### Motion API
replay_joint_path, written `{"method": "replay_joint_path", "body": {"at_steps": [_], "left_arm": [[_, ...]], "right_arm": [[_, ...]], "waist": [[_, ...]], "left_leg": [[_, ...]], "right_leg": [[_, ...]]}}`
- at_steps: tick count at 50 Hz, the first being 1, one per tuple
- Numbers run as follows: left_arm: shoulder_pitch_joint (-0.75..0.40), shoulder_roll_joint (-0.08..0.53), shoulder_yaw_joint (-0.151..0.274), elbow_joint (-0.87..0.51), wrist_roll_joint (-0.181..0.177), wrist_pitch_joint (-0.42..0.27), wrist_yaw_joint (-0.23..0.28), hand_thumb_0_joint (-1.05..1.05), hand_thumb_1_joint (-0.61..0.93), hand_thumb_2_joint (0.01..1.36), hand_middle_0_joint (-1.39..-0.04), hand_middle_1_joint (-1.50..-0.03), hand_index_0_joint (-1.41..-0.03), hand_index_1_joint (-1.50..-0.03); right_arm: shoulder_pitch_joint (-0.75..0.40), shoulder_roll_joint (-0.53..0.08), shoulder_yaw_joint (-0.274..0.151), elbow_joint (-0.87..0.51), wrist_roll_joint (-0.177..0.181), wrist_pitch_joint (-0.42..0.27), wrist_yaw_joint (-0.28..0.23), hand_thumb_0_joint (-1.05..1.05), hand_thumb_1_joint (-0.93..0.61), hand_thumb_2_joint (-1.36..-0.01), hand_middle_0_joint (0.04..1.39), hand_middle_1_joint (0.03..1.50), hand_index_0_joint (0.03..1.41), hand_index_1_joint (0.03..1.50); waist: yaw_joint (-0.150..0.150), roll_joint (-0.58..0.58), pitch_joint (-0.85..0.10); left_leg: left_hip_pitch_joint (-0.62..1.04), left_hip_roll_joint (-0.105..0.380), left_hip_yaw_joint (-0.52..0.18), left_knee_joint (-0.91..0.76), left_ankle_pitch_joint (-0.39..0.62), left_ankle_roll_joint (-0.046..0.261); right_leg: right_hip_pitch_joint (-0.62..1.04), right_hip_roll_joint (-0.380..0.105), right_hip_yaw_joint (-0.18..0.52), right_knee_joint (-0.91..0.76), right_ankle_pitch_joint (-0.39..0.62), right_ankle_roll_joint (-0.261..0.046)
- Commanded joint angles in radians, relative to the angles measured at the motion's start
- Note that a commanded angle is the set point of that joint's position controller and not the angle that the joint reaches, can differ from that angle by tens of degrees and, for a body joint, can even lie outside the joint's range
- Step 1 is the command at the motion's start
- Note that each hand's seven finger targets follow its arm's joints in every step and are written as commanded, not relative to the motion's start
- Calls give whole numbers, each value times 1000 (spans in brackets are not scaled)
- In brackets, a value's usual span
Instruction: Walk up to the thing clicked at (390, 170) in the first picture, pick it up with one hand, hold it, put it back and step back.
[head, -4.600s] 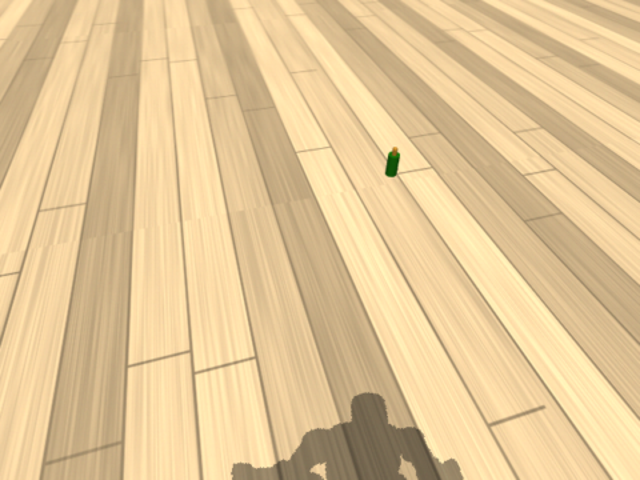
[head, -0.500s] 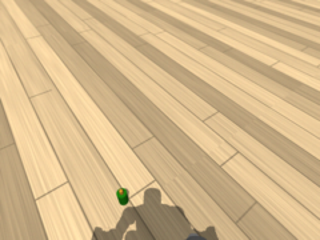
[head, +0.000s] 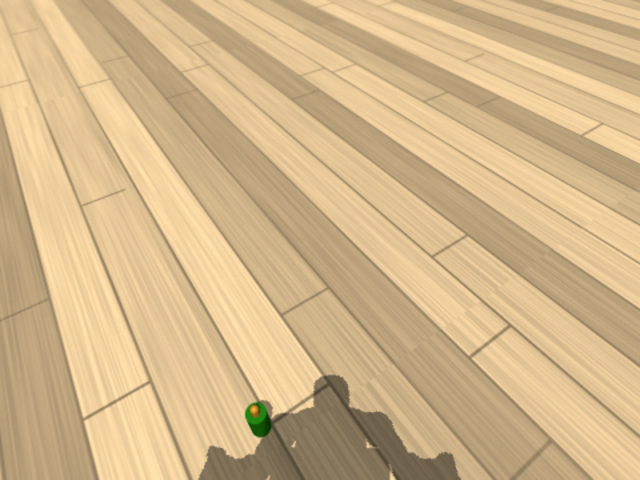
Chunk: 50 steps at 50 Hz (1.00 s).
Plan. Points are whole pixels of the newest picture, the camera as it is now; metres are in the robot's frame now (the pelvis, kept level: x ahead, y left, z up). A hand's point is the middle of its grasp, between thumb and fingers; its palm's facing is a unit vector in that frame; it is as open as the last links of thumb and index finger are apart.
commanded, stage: walk up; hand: left
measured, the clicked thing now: (257, 417) +0.43 +0.21 -0.67
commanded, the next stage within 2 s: stand in 1.56 s
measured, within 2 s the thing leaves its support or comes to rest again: neither
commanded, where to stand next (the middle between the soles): +0.11 +0.00 m, yaw -1 degrees
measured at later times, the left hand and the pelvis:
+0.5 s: hand out of the picture +0.06 +0.27 -0.13, palm faces +0.04 -0.93 -0.36, open 7.4 cm; pelvis +0.02 +0.01 +0.02, yaw +1 degrees
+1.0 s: hand out of the picture +0.14 +0.26 -0.13, palm faces +0.00 -0.95 -0.31, open 7.4 cm; pelvis +0.04 +0.01 +0.03, yaw +1 degrees
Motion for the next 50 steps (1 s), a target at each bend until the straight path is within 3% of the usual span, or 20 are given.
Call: {"method": "replay_joint_path", "body": {"at_steps": [1,2,3,4,6,8,12,16,23,26,31,36,50], "left_arm": [[-24,155,36,-55,-17,10,17,0,900,900,-200,-300,-200,-300],[17,154,30,-25,-27,17,19,0,900,900,-200,-300,-200,-300],[13,201,47,16,-19,21,23,0,900,900,-200,-300,-200,-300],[4,204,49,38,-15,15,20,0,900,900,-200,-300,-200,-300],[-3,198,47,65,-13,4,15,0,900,900,-200,-300,-200,-300],[-41,201,44,78,-12,2,14,0,900,900,-200,-300,-200,-300],[-94,191,30,115,-11,4,9,0,900,900,-200,-300,-200,-300],[-104,186,26,159,-11,-4,6,0,900,900,-200,-300,-200,-300],[-154,179,19,191,-11,-16,7,0,900,900,-200,-300,-200,-300],[-162,179,19,205,-8,-16,9,0,900,900,-200,-300,-200,-300],[-187,178,20,211,-8,-11,12,0,900,900,-200,-300,-200,-300],[-195,177,28,216,-5,-9,14,0,900,900,-200,-300,-200,-300],[-225,164,31,216,-3,6,10,0,900,900,-200,-300,-200,-300]], "right_arm": [[12,-236,-52,-45,-14,-41,-22,0,-900,-900,200,300,200,300],[-74,-262,-45,-66,-3,-46,-20,0,-900,-900,200,300,200,300],[-124,-274,-46,-60,1,-40,-17,0,-900,-900,200,300,200,300],[-139,-240,-35,-51,1,-36,-17,0,-900,-900,200,300,200,300],[-150,-188,-11,-33,4,-33,-16,0,-900,-900,200,300,200,300],[-148,-178,-5,-13,10,-33,-14,0,-900,-900,200,300,200,300],[-170,-181,3,16,7,-26,-14,0,-900,-900,200,300,200,300],[-200,-174,11,40,12,-29,-13,0,-900,-900,200,300,200,300],[-202,-159,15,90,21,-35,-12,0,-900,-900,200,300,200,300],[-216,-152,12,103,25,-32,-12,0,-900,-900,200,300,200,300],[-225,-144,13,136,19,-24,-12,0,-900,-900,200,300,200,300],[-234,-139,18,149,17,-25,-12,0,-900,-900,200,300,200,300],[-223,-146,16,170,8,-32,-18,0,-900,-900,200,300,200,300]], "waist": [[-13,69,-114],[24,121,-96],[14,126,-78],[21,102,-70],[23,112,-88],[8,130,-115],[-4,104,-72],[-4,44,-53],[-18,-42,-144],[-21,-71,-156],[-19,-91,-144],[-12,-81,-156],[-17,-15,-140]], "left_leg": [[159,178,-284,-276,-48,80],[52,264,-396,-356,-180,149],[-68,269,-380,-345,-236,194],[-130,216,-304,-329,-233,164],[-63,117,-169,-266,-153,83],[-26,95,-149,-245,-134,60],[-35,105,-184,-336,-301,62],[11,94,-168,-318,-200,51],[175,78,-113,-285,73,39],[213,72,-93,-277,144,35],[232,68,-85,-306,146,23],[226,75,-76,-325,194,19],[170,83,-91,-387,121,17]], "right_leg": [[-150,-74,103,-5,-108,-43],[-71,12,48,45,-218,-23],[49,-19,75,79,-230,-20],[124,-16,75,24,-190,-24],[132,-30,81,-117,-40,-29],[142,-42,96,-156,-2,-29],[111,-44,100,-195,-105,-20],[97,-66,120,-266,-57,-25],[131,-107,134,-323,104,-13],[145,-122,136,-357,140,-10],[141,-129,138,-393,120,-5],[201,-125,120,-390,182,2],[254,-109,106,-392,143,0]]}}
